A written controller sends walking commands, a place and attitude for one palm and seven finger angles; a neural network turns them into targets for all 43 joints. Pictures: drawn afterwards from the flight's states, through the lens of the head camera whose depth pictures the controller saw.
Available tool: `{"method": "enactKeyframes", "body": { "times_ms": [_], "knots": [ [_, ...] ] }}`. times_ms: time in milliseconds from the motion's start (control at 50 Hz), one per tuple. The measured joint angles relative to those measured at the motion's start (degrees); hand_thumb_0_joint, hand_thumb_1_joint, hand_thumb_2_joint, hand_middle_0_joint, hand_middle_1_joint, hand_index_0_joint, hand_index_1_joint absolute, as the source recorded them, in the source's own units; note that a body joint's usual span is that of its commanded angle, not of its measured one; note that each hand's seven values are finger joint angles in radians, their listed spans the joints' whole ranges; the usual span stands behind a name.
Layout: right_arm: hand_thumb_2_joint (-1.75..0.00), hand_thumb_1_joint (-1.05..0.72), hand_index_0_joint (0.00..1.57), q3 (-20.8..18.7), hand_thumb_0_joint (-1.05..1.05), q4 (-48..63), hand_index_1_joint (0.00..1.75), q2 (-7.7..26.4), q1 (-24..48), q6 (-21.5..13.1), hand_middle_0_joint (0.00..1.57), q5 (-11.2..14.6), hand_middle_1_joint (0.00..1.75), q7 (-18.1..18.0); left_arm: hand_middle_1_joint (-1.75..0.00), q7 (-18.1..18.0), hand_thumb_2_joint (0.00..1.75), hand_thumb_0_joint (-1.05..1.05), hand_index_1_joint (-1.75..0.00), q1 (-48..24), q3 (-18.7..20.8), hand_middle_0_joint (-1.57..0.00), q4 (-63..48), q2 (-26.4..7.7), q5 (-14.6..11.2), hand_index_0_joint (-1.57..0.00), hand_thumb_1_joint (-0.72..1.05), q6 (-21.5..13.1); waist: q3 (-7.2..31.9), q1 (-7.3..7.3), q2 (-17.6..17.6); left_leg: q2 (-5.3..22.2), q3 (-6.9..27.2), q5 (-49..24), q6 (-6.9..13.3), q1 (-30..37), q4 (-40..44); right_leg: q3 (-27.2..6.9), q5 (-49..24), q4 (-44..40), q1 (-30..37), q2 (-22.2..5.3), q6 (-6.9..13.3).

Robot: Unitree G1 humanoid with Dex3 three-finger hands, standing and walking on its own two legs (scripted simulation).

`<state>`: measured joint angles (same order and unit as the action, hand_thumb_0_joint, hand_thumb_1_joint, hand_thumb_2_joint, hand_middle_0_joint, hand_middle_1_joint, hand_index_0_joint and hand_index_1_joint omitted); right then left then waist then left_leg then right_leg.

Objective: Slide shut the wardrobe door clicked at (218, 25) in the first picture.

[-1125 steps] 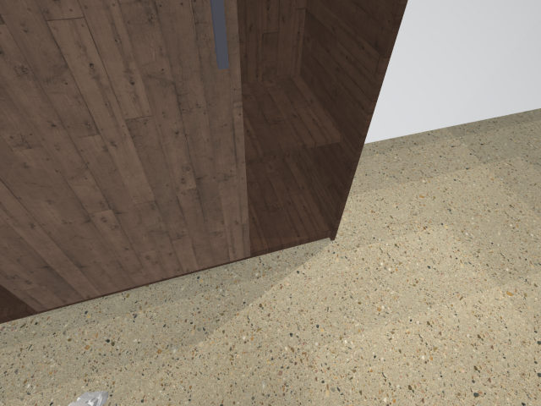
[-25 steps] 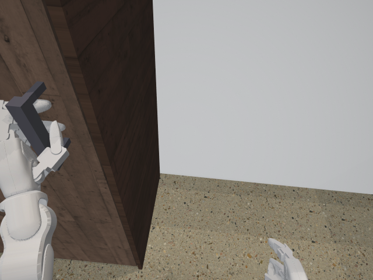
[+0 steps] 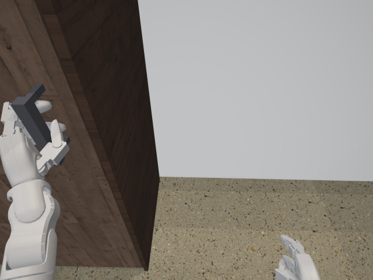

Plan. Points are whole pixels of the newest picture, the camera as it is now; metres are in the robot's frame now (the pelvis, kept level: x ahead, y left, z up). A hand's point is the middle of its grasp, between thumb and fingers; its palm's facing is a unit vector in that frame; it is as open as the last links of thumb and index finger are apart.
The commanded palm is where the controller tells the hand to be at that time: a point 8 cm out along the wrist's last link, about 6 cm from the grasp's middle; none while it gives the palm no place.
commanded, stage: stop walking and hold the door there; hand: left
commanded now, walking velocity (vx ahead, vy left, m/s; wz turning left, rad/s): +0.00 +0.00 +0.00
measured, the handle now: (47, 126) +0.31 +0.28 +0.21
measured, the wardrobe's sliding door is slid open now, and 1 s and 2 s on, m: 0.00 0.00 0.00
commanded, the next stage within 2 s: loosen the grip on the handle in 1.86 s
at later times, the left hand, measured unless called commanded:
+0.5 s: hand (60, 145) +0.28 +0.25 +0.19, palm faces +0.48 -0.87 -0.09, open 6.3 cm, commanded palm +0.24 +0.24 +0.19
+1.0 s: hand (58, 148) +0.27 +0.25 +0.19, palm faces +0.35 -0.93 -0.07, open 6.5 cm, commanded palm +0.24 +0.24 +0.19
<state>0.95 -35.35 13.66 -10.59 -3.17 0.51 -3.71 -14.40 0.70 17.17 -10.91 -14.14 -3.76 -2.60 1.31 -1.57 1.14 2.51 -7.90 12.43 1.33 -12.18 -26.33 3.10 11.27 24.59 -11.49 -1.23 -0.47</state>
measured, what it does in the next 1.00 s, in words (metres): steps to the left: right foot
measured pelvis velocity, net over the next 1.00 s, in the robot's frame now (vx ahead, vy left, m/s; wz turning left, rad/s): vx -0.07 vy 0.07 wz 0.06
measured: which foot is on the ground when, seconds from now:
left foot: down 0.00-0.86, up 0.88-1.00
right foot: down 0.00-0.60, up 0.62-0.82, down 0.84-1.00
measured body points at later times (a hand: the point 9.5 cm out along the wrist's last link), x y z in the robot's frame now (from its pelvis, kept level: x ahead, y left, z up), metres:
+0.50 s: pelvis -0.01 +0.03 +0.00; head -0.01 +0.01 +0.44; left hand +0.25 +0.29 +0.20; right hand +0.18 -0.19 -0.10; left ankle +0.02 +0.10 -0.74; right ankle +0.02 -0.12 -0.74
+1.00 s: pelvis -0.07 +0.07 -0.01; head +0.00 +0.06 +0.43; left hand +0.25 +0.30 +0.20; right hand +0.14 -0.13 -0.12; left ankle -0.05 +0.19 -0.70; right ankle -0.10 -0.10 -0.74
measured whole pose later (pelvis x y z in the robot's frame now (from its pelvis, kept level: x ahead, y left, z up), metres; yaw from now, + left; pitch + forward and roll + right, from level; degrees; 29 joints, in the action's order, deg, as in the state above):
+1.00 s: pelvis -0.07 +0.07 -0.01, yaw +3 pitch +2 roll +2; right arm 2.3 -36.1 13.8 -4.3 0.8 1.1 -2.2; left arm -13.7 -15.1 5.5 -13.2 -10.3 -2.7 -1.1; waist -7.0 -2.9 -0.3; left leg -3.2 -1.5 27.3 -2.1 -27.6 -48.5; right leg 3.7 19.1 33.2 -15.0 -11.1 -5.2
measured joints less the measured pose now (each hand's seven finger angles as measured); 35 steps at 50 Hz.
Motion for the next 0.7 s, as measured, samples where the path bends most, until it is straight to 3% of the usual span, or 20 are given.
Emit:
{"method": "enactKeyframes", "body": {
  "times_ms": [460, 560, 600, 700],
  "knots": [
    [-0.9, -0.9, 0.2, 1.0, 0.01, -0.5, 0.3, -1.7, -0.1, 0.8, 0.2, -0.1, 0.3, 0.2, -1.4, 0.4, 0.77, -0.02, -1.38, -1.7, -4.1, -0.45, -0.8, 2.0, 0.7, -0.19, 0.76, -1.8, -1.6, -1.25, 1.4, -1.9, -0.3, 0.0, 2.0, -2.3, -1.4, -0.3, -0.3, 1.2, -2.0, -2.1, -1.8],
    [-0.9, -0.9, 0.2, 0.2, 0.01, 1.1, 0.3, -0.5, 2.3, 2.0, 0.2, 0.4, 0.3, 0.3, -1.4, 0.5, 0.77, -0.02, -1.37, -4.5, -5.7, -0.45, -2.4, 2.1, 0.7, -0.16, 0.76, -0.9, -3.5, -1.42, 1.3, -3.3, -0.4, 0.1, 3.1, -5.3, -3.8, -0.5, 0.5, 5.1, -5.5, -3.7, -2.5],
    [-0.9, -0.9, 0.2, 0.0, 0.01, 1.5, 0.3, -0.3, 3.4, 2.3, 0.2, 0.5, 0.3, 0.3, -1.4, 0.5, 0.77, -0.02, -1.36, -5.9, -6.1, -0.45, -2.9, 1.8, 0.8, -0.15, 0.76, -0.4, -4.6, -1.51, 0.7, -4.2, -0.9, -0.2, 3.7, -6.0, -4.3, -1.2, 1.3, 8.0, -7.4, -4.6, -1.9],
    [-0.9, -0.9, 0.2, 0.1, 0.01, 1.7, 0.3, -0.7, 5.0, 1.5, 0.2, 0.4, 0.3, 0.8, -1.4, 0.4, 0.78, -0.02, -1.34, -9.1, -7.1, -0.45, -2.6, 2.0, 0.5, -0.12, 0.77, 0.6, -7.1, -1.7, 1.3, -5.0, -1.0, -2.0, 4.8, -6.5, -3.2, -1.7, 11.8, 19.4, -9.7, -4.1, -0.7]
  ]
}}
